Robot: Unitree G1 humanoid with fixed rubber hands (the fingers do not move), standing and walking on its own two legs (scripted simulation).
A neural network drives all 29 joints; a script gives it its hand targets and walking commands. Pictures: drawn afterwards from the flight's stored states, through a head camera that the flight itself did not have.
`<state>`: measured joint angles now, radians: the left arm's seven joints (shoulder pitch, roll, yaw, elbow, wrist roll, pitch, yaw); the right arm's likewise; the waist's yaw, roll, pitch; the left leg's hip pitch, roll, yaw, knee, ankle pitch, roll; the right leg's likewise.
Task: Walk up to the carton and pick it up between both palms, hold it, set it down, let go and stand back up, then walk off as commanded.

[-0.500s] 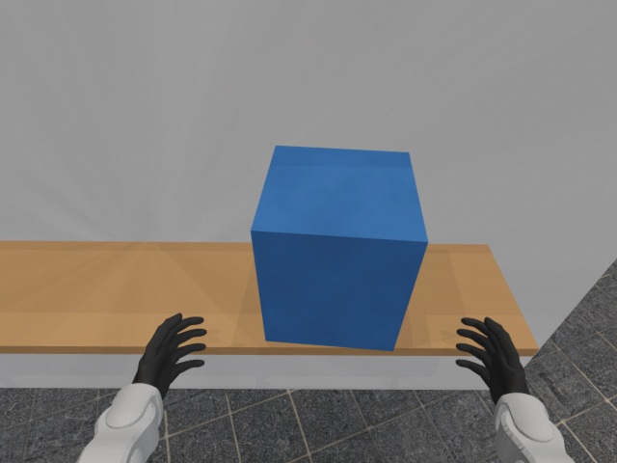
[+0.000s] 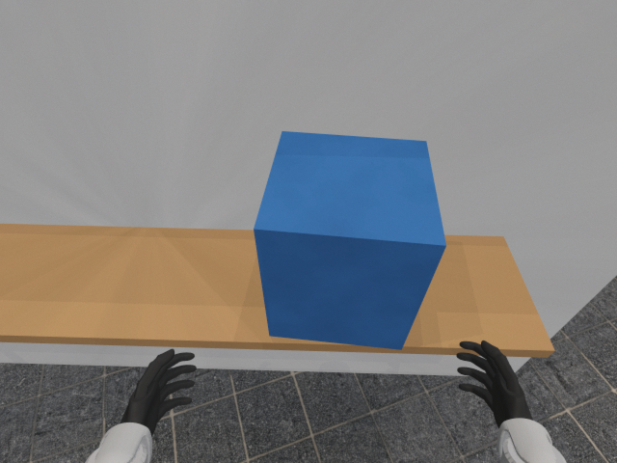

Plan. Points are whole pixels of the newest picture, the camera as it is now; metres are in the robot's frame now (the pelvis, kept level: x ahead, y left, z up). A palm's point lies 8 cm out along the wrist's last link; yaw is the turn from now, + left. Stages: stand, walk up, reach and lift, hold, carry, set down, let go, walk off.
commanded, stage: set down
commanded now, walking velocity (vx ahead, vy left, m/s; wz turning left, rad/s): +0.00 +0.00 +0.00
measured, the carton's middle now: (343, 243) +0.43 -0.03 +0.05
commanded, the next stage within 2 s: let go in 0.24 s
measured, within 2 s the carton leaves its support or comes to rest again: neither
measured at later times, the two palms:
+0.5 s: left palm out of the picture +0.15 +0.23 -0.07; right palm out of the picture +0.16 -0.24 -0.06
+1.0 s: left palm out of the picture +0.14 +0.28 -0.06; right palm out of the picture +0.15 -0.27 -0.07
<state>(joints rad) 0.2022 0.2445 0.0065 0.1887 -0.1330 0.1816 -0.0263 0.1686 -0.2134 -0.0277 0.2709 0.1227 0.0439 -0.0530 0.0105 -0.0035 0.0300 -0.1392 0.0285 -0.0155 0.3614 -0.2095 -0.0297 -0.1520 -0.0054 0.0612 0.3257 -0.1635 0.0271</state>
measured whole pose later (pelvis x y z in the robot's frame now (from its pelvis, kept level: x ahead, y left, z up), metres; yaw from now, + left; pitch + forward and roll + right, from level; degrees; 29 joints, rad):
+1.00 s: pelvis +0.00 +0.00 +0.00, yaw +0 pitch -3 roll -1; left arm 0.25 0.36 0.01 0.53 0.02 0.01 -0.01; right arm 0.20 -0.31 -0.07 0.65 -0.03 -0.05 0.01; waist 0.02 0.00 0.04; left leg -0.12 0.03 -0.02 0.43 -0.25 -0.03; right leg -0.14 0.00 0.06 0.39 -0.20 0.03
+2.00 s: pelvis -0.01 +0.00 +0.00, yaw +0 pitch -4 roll -1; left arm 0.25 0.40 0.01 0.66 0.02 0.00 -0.01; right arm 0.20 -0.33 -0.07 0.65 -0.01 -0.03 0.01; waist 0.01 0.00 0.04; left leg -0.12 0.03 -0.02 0.44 -0.25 -0.02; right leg -0.13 0.00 0.06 0.39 -0.19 0.03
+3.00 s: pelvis -0.03 +0.00 +0.00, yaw +0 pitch -5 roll -1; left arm 0.25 0.41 0.01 0.73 0.02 0.00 -0.01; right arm 0.20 -0.34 -0.06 0.65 0.00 -0.03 0.01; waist 0.01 0.00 0.04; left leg -0.12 0.03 -0.02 0.44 -0.22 -0.02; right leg -0.13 0.00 0.06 0.39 -0.17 0.03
